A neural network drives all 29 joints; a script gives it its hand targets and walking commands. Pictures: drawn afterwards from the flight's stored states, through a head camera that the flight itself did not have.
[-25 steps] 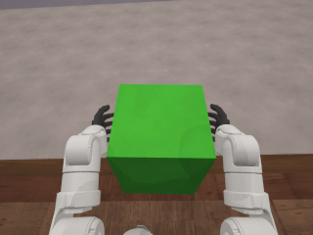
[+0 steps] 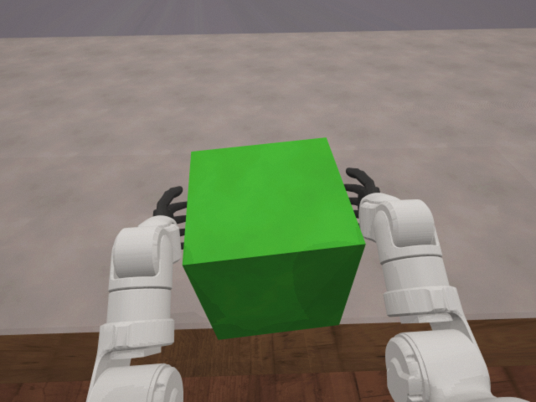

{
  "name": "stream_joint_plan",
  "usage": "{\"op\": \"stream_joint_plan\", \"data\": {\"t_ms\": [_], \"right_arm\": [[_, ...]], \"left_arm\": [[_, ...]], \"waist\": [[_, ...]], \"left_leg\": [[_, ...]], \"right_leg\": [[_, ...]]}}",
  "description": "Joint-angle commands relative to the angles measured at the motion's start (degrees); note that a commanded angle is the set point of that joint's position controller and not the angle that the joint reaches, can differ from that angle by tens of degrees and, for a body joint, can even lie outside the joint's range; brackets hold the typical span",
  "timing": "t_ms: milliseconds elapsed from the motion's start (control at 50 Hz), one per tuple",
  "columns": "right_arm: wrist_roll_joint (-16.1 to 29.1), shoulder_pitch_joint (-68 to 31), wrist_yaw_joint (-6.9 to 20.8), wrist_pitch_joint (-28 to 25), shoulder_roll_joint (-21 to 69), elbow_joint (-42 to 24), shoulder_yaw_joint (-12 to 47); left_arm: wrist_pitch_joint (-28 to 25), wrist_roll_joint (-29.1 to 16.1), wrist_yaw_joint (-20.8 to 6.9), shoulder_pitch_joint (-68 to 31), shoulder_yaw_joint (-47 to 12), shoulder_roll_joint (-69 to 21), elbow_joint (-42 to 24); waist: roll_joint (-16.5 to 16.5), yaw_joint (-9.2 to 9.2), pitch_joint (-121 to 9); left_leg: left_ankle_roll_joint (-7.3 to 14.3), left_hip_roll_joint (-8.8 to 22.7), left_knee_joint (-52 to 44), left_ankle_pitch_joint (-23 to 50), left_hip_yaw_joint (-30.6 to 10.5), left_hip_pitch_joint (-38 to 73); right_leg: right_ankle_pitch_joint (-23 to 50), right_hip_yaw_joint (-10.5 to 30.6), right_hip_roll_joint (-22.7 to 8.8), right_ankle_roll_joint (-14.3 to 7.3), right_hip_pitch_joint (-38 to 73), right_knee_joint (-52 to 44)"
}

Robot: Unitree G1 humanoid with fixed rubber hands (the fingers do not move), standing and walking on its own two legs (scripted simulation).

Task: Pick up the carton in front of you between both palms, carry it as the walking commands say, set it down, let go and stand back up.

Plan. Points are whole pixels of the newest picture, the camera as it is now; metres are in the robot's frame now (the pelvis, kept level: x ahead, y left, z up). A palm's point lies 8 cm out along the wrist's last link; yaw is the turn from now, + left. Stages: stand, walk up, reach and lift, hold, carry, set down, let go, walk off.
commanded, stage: carry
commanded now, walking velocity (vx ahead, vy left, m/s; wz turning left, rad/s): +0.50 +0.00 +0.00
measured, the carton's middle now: (269, 243) +0.36 +0.01 +0.07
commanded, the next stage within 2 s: none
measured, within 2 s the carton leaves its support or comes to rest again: neither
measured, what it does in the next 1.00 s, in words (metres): goes down: left foot 0.17 m lower, then right foot 0.17 m lower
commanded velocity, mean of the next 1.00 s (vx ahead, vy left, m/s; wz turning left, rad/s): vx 0.50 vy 0.00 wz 0.00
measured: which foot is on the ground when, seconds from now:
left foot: up 0.00-0.44, down 0.46-0.90, up 0.92-1.00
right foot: down 0.00-0.48, up 0.50-0.88, down 0.90-1.00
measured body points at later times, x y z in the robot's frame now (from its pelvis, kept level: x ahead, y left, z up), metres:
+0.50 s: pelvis +0.30 -0.06 -0.18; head +0.29 -0.08 +0.27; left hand +0.67 +0.07 -0.05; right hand +0.65 -0.23 -0.05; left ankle +0.35 -0.02 -0.89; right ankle +0.16 -0.08 -0.66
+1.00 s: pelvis +0.62 -0.19 -0.36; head +0.60 -0.19 +0.09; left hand +0.96 -0.01 -0.25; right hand +1.00 -0.31 -0.23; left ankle +0.51 -0.05 -0.85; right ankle +0.68 -0.24 -1.07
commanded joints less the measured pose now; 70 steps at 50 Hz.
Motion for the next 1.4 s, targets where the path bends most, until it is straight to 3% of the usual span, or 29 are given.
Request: {"op": "stream_joint_plan", "data": {"t_ms": [0, 20, 60, 80, 140, 260, 360, 400, 420, 440, 460, 480, 540, 580, 640, 700, 760, 800, 860, 880, 900, 920, 940, 980, 1060, 1100, 1180, 1340, 1380], "right_arm": [[15.4, -27.2, 12.8, 1.3, 61.1, -4.6, 25.7], [12.9, -26.8, 12.0, 1.5, 59.3, -3.2, 25.0], [12.9, -29.6, 11.5, 0.9, 61.9, -4.9, 25.5], [12.9, -29.3, 11.4, 0.6, 62.5, -7.5, 25.7], [12.4, -28.8, 11.3, 0.2, 62.7, -9.5, 27.6], [15.7, -30.3, 12.0, -2.1, 65.8, -15.4, 34.3], [16.5, -26.0, 11.8, -0.8, 62.3, -16.8, 36.8], [16.2, -25.9, 11.8, -0.6, 59.9, -17.6, 36.1], [16.6, -27.0, 11.9, -0.4, 59.2, -18.2, 36.2], [15.2, -22.5, 12.0, 0.3, 58.3, -14.5, 34.6], [14.4, -18.3, 11.9, 0.9, 58.0, -9.8, 33.7], [16.3, -19.8, 12.2, 1.4, 57.9, -10.9, 34.2], [27.4, -38.5, 13.6, 1.0, 64.2, -16.5, 39.3], [31.5, -43.5, 14.4, 0.5, 68.3, -17.0, 40.5], [30.9, -43.7, 14.8, -0.4, 71.4, -13.5, 40.5], [28.2, -36.4, 15.1, -0.9, 72.1, -7.6, 37.6], [26.4, -31.7, 15.3, -1.6, 71.0, -5.5, 34.0], [24.8, -30.5, 15.6, -1.5, 70.3, -4.2, 33.0], [22.9, -31.6, 15.2, -1.6, 69.5, -5.5, 32.3], [21.2, -32.4, 14.7, -0.9, 68.2, -5.4, 30.9], [18.5, -30.8, 13.7, 0.1, 64.1, -3.8, 27.9], [15.6, -26.6, 13.1, 1.5, 60.7, -2.4, 24.9], [14.1, -26.3, 12.4, 1.8, 60.4, -2.2, 24.7], [13.1, -32.1, 11.9, 1.1, 61.8, -5.6, 25.4], [12.2, -29.7, 11.6, 0.1, 63.2, -8.8, 26.5], [12.7, -30.1, 11.5, -1.1, 64.6, -11.6, 28.9], [14.4, -30.0, 11.7, -2.4, 64.6, -16.6, 33.1], [13.4, -25.0, 11.0, -0.3, 57.6, -17.9, 35.9], [13.2, -24.2, 11.1, 0.6, 55.1, -17.8, 34.2]], "left_arm": [[-0.9, -26.6, -12.7, -42.9, -36.7, -55.8, -5.1], [-0.6, -29.0, -13.3, -46.4, -38.0, -57.7, -5.2], [-1.0, -32.8, -14.5, -51.4, -40.7, -63.2, -8.4], [-1.6, -33.4, -14.3, -52.5, -39.6, -62.0, -9.8], [-2.1, -32.1, -14.4, -46.4, -39.2, -64.1, -5.7], [-4.2, -30.4, -14.7, -40.6, -40.5, -64.8, -7.6], [-4.1, -27.9, -14.1, -33.1, -39.9, -59.5, -7.8], [-4.1, -26.8, -14.2, -32.7, -39.9, -57.8, -7.0], [-4.0, -26.5, -14.1, -35.4, -39.9, -57.1, -7.5], [-3.1, -25.1, -13.7, -35.1, -39.0, -55.7, -6.7], [-2.0, -24.5, -13.3, -34.9, -37.7, -53.4, -6.1], [-1.6, -22.9, -12.7, -31.8, -35.4, -50.6, -5.6], [-1.1, -18.5, -11.2, -35.1, -30.8, -47.9, -6.8], [-1.8, -15.4, -10.9, -34.7, -28.1, -47.8, -5.5], [-2.3, -16.1, -11.4, -37.4, -29.2, -50.2, -4.7], [-2.6, -16.7, -11.6, -35.8, -30.3, -52.5, -2.6], [-2.1, -17.4, -11.5, -35.6, -31.7, -53.9, -3.0], [-1.5, -18.4, -11.7, -37.0, -33.2, -54.2, -3.7], [-1.1, -21.3, -11.9, -40.8, -34.8, -54.5, -6.8], [-0.9, -21.5, -12.0, -38.9, -35.0, -54.2, -4.0], [-0.4, -22.9, -12.0, -39.1, -34.9, -53.5, -2.6], [-0.6, -24.4, -12.2, -39.8, -34.4, -53.3, -1.0], [-0.8, -27.0, -12.7, -42.9, -36.7, -56.2, -3.2], [-1.1, -31.4, -13.6, -49.9, -40.0, -62.9, -6.4], [-2.6, -33.0, -14.2, -49.2, -39.9, -65.6, -6.8], [-3.6, -33.0, -14.7, -46.9, -40.7, -67.2, -7.2], [-4.7, -31.9, -14.4, -42.1, -41.7, -65.8, -9.5], [-3.7, -28.7, -14.2, -32.2, -41.6, -57.7, -7.7], [-3.5, -28.3, -14.1, -33.1, -42.1, -57.0, -6.6]], "waist": [[-10.9, 2.12, -23.1], [-2.4, 2.26, -17.4], [2.5, 1.36, -16.9], [-4.2, 1.35, -22.8], [-4.7, 1.49, -20.3], [3.5, 4.29, -19.0], [-4.8, 4.80, -15.0], [-6.7, -3.65, -19.1], [-0.9, -11.67, -18.8], [10.5, -15.53, -13.3], [13.1, -12.04, -13.2], [7.2, -9.55, -18.4], [-0.2, -7.59, -26.1], [-3.5, -6.25, -20.1], [5.6, -5.68, -20.4], [2.1, -10.67, -19.0], [3.6, -11.92, -12.0], [9.0, -9.87, -11.2], [7.7, 7.58, -20.8], [-6.2, 11.98, -16.3], [-12.6, 7.14, -13.4], [-14.3, 2.79, -23.5], [-5.8, 3.45, -20.3], [5.6, 3.62, -11.8], [-6.4, 2.34, -20.7], [-4.6, 2.33, -24.0], [3.3, 5.59, -19.5], [-3.5, 7.43, -11.0], [-6.1, -0.21, -12.1]], "left_leg": [[0.5, -2.7, 8.4, 4.5, -2.6, -35.4], [0.3, -0.3, 2.4, 6.6, -2.3, -32.0], [0.9, 2.8, -9.5, 13.0, -5.9, -34.2], [1.3, 3.8, -13.9, 17.2, -6.9, -33.6], [-0.2, 2.5, -24.7, 24.5, -2.1, -26.3], [0.6, -0.1, -47.1, 54.1, 2.0, -31.4], [0.8, -4.3, -65.4, 63.5, 9.5, -4.6], [3.5, -5.6, -58.2, 63.1, 9.9, 13.8], [6.7, -4.4, -62.7, 57.2, 9.6, 21.7], [10.4, 2.3, -79.8, 58.5, 1.3, 22.2], [13.3, 9.8, -61.7, 91.7, -10.2, 36.3], [17.7, 15.6, -59.1, 96.3, -23.9, 44.6], [21.6, 20.9, -58.8, 52.7, -40.0, 42.2], [19.2, 18.1, -63.6, 52.6, -31.1, 20.0], [16.6, 15.0, -61.2, 62.7, -23.7, 10.9], [14.2, 7.9, -48.0, 47.3, -23.4, 27.4], [9.8, 2.8, -49.6, 34.1, -9.0, 5.3], [9.0, 4.9, -46.5, 37.0, -7.9, 6.0], [3.1, 7.2, -11.3, 58.5, 1.1, -5.0], [0.1, -1.1, 8.8, 26.8, 5.1, -12.9], [-1.3, -6.5, 21.1, -3.3, 2.0, -28.0], [-1.1, -4.6, 15.7, -1.0, 0.2, -33.5], [0.1, -0.7, 6.9, 4.6, -2.0, -34.6], [-0.6, 3.4, -9.6, 9.2, -4.7, -30.8], [-1.1, 3.2, -26.6, 24.2, -2.9, -26.1], [0.7, 4.3, -22.6, 31.8, -3.4, -30.4], [0.3, 2.2, -44.6, 52.2, -0.3, -36.8], [2.3, -2.6, -76.8, 67.4, 9.8, -6.8], [4.7, 1.1, -81.7, 63.2, 7.6, 4.5]], "right_leg": [[-5.6, 37.3, -18.8, -9.3, 40.5, -5.3], [-14.0, 34.9, -18.1, -7.9, 30.4, -7.1], [8.7, 27.7, -14.0, -5.8, 29.0, 5.2], [3.7, 32.2, -16.9, -8.8, 28.4, 4.7], [9.4, 29.3, -15.6, -10.3, 18.4, 0.0], [-4.1, 18.1, -5.3, -4.1, 25.1, 15.5], [-2.1, 9.3, -0.7, 0.6, 12.1, 20.4], [13.1, 4.3, -2.8, 3.9, 3.2, 35.8], [19.1, 1.8, -2.6, 5.5, -2.3, 53.6], [-13.7, -1.1, 2.8, 6.7, -8.5, 71.8], [-50.1, -0.7, 6.9, 7.0, -25.6, 75.5], [-50.4, 5.3, 5.5, 6.9, -35.1, 71.0], [-40.5, 16.7, -0.2, 4.6, -40.2, 52.7], [-28.5, 12.8, -1.9, 6.1, -24.8, 37.0], [-14.2, 7.1, -2.2, 4.8, -15.0, 36.2], [3.3, 10.1, -3.7, 4.3, -32.5, 20.4], [19.0, 0.9, -0.1, 5.8, -4.2, -4.8], [18.7, 1.6, -2.3, 4.5, 0.9, -8.4], [13.1, -5.2, 1.1, 2.0, 30.9, -2.6], [9.2, -2.1, -1.8, 0.4, 33.1, -10.8], [31.8, 7.2, -8.3, -0.1, 38.8, 2.4], [6.7, 32.8, -17.4, -8.2, 43.6, -5.0], [-13.6, 38.5, -19.1, -9.5, 36.0, -8.1], [-2.5, 31.8, -12.9, -6.8, 22.0, -2.7], [4.9, 32.2, -15.2, -11.5, 19.6, -3.7], [10.1, 29.1, -14.9, -10.5, 25.3, 2.0], [-7.1, 22.2, -5.9, -6.0, 29.3, 11.8], [-8.5, 10.1, 1.8, 0.5, 18.0, 21.9], [7.4, 9.9, -2.9, 0.8, 16.5, 34.6]]}}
